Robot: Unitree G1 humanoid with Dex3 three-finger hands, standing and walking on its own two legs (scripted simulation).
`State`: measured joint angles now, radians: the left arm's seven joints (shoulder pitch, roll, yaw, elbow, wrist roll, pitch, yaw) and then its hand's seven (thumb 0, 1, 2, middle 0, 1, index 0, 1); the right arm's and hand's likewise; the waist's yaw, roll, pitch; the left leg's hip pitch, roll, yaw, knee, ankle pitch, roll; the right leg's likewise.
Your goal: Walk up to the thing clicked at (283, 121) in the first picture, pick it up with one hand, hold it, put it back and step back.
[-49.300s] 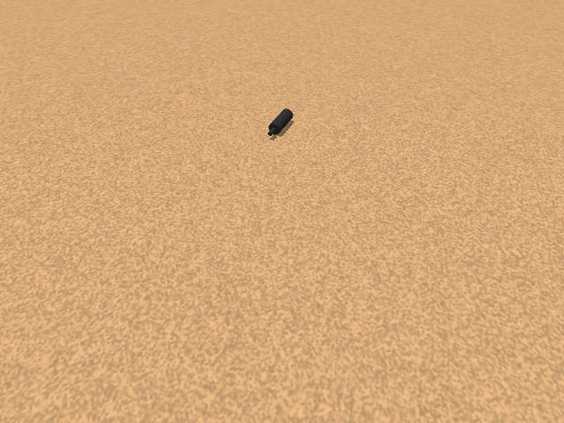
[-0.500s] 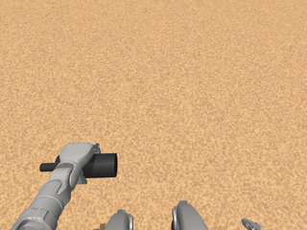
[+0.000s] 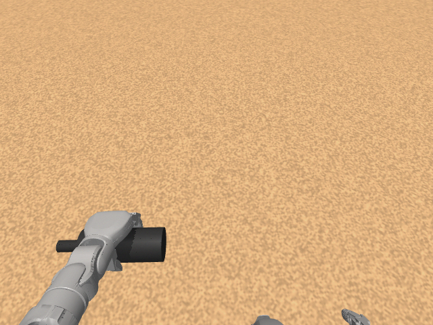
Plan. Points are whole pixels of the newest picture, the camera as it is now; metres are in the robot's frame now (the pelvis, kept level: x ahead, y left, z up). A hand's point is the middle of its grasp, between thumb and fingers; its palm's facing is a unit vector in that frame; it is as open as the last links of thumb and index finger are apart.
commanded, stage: hold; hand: left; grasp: from above
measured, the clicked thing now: (111, 245) +0.31 +0.23 -0.10
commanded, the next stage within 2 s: crouch in 1.78 s
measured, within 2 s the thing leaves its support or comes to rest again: neither
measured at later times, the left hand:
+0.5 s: hand (110, 244) +0.29 +0.21 -0.05, palm faces -0.49 -0.02 -0.87, open 10.1 cm
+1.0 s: hand (110, 251) +0.27 +0.20 -0.03, palm faces -0.48 -0.02 -0.88, open 10.1 cm
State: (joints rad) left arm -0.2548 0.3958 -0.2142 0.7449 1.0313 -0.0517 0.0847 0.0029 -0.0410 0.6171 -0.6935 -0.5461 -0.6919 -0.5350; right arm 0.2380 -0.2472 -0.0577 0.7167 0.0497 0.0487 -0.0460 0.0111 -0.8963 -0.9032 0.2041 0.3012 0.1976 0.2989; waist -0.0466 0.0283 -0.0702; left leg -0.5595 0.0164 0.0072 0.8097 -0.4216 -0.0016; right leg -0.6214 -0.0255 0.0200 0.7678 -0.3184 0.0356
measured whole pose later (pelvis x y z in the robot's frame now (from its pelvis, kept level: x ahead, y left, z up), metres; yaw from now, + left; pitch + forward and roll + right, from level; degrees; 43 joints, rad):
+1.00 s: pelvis -0.02 -0.01 +0.02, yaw -1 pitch +2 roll +1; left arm -0.21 0.40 -0.22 0.63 1.00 -0.08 -0.03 0.00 -0.03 0.56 -0.71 -0.54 -0.70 -0.53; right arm 0.19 -0.26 -0.04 0.70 0.06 0.05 -0.06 0.01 -0.90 -0.91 0.20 0.30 0.20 0.30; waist -0.01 0.04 -0.02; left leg -0.34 0.01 0.02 0.61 -0.31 -0.01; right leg -0.42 -0.03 0.04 0.60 -0.22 0.03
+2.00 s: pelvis +0.00 -0.01 +0.03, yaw -1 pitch +2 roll +0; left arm -0.22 0.41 -0.22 0.63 1.00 -0.09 -0.05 0.00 -0.05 0.63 -0.67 -0.62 -0.67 -0.61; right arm 0.18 -0.25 -0.04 0.69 0.07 0.09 -0.07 0.01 -0.90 -0.91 0.20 0.30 0.20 0.30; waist -0.01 0.04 -0.01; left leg -0.25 0.01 0.02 0.52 -0.29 -0.01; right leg -0.34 -0.03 0.03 0.52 -0.21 0.03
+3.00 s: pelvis -0.08 +0.00 -0.27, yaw +1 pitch +37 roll -3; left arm -0.84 0.41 -0.11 1.30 1.23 -0.11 0.39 0.00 -0.04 0.55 -0.72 -0.56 -0.71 -0.55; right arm 0.18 -0.23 -0.04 0.75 -0.08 -0.05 0.03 0.01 -0.90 -0.90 0.21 0.30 0.20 0.30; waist -0.21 0.03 -0.18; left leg -1.92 -0.03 -0.05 1.97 -0.70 -0.01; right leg -1.97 -0.05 0.02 1.88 -0.56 0.04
